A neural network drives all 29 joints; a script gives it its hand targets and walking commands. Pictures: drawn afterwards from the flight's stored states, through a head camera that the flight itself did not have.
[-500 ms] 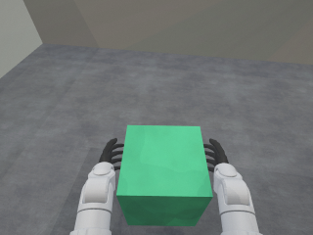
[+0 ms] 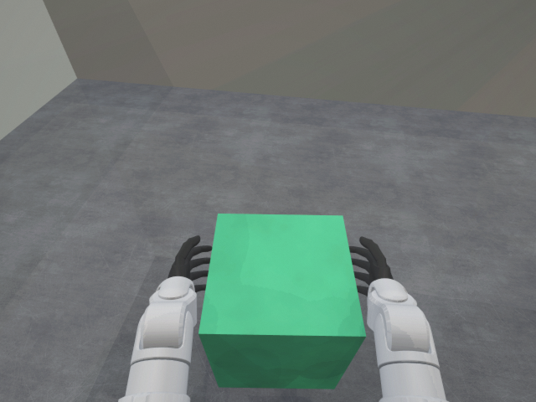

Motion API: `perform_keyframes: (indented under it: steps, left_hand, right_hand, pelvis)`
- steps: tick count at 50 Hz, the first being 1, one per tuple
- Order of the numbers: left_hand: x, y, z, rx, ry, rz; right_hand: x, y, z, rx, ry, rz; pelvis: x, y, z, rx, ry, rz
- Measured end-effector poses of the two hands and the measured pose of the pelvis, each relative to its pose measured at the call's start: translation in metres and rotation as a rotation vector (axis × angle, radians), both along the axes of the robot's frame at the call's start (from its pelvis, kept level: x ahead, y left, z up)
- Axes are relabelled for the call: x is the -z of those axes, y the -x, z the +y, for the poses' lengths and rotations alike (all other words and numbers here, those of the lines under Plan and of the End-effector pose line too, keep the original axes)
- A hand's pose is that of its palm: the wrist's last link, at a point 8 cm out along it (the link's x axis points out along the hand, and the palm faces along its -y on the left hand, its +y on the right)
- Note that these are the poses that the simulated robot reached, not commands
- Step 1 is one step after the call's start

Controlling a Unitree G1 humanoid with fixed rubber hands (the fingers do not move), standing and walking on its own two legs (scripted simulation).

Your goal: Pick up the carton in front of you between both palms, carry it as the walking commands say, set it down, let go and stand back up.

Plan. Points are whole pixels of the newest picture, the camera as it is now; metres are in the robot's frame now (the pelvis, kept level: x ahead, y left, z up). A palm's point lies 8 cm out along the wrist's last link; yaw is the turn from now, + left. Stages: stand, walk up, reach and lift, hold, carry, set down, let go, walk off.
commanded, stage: carry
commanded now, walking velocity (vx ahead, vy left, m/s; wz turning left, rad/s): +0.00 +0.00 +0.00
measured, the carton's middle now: (278, 304) +0.30 +0.00 -0.06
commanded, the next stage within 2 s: none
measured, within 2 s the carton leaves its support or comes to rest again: neither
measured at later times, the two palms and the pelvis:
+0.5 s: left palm (209, 235) +0.37 +0.12 +0.04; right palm (385, 236) +0.38 -0.18 +0.04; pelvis +0.09 -0.03 +0.02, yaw +1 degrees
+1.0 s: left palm (206, 160) +0.60 +0.16 +0.02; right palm (341, 164) +0.58 -0.14 +0.02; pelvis +0.31 +0.02 +0.02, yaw -3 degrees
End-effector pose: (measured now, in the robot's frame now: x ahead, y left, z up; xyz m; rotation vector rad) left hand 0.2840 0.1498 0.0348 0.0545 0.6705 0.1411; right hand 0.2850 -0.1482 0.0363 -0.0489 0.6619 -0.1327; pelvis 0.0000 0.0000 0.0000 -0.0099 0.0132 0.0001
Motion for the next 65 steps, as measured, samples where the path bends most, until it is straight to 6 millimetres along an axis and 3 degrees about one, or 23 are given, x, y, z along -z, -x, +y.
perform_keyframes:
  steps: [8, 13, 21, 28, 36, 42, 46, 50, 60, 65]
  left_hand:
    - [0.000, 0.002, 0.002, 0.001, -0.001, 0.004]
    - [-0.004, -0.007, -0.001, 0.005, -0.013, 0.018]
    - [-0.011, -0.069, -0.026, 0.005, -0.020, -0.012]
    - [-0.011, -0.102, -0.030, -0.026, -0.008, 0.034]
    - [-0.026, -0.185, -0.019, 0.006, -0.003, -0.025]
    - [0.003, -0.262, 0.003, 0.033, 0.017, -0.007]
    - [0.016, -0.289, 0.010, 0.039, 0.017, 0.059]
    - [0.016, -0.314, 0.010, 0.047, 0.013, 0.068]
    - [-0.018, -0.389, -0.005, 0.045, -0.016, -0.044]
    - [-0.022, -0.420, -0.009, 0.046, -0.022, -0.034]
  right_hand:
    - [0.000, 0.002, 0.002, -0.001, 0.003, 0.004]
    - [-0.002, -0.007, -0.001, -0.003, 0.000, 0.017]
    - [-0.002, -0.066, -0.025, 0.006, -0.018, -0.012]
    - [-0.009, -0.111, -0.030, -0.024, -0.009, 0.032]
    - [-0.022, -0.182, -0.019, 0.011, -0.007, -0.028]
    - [-0.002, -0.252, 0.004, 0.028, 0.036, 0.002]
    - [0.010, -0.277, 0.010, 0.039, 0.039, 0.077]
    - [0.012, -0.299, 0.010, 0.049, 0.030, 0.088]
    - [-0.011, -0.374, -0.004, 0.053, -0.007, -0.029]
    - [-0.016, -0.404, -0.008, 0.048, 0.000, -0.021]
  pelvis:
    - [0.000, 0.000, 0.002, 0.001, 0.000, -0.003]
    - [-0.006, -0.016, -0.001, 0.009, 0.004, -0.006]
    - [-0.005, -0.064, -0.025, -0.010, 0.019, 0.016]
    - [-0.023, -0.110, -0.036, -0.012, -0.027, 0.040]
    - [-0.022, -0.184, -0.015, 0.002, -0.024, 0.050]
    - [0.000, -0.256, 0.013, 0.032, -0.023, 0.026]
    - [-0.010, -0.283, 0.022, 0.055, -0.014, 0.039]
    - [-0.019, -0.309, 0.024, 0.058, -0.001, 0.049]
    - [-0.014, -0.382, 0.009, 0.038, -0.009, 0.031]
    - [-0.012, -0.408, 0.004, 0.030, -0.006, 0.041]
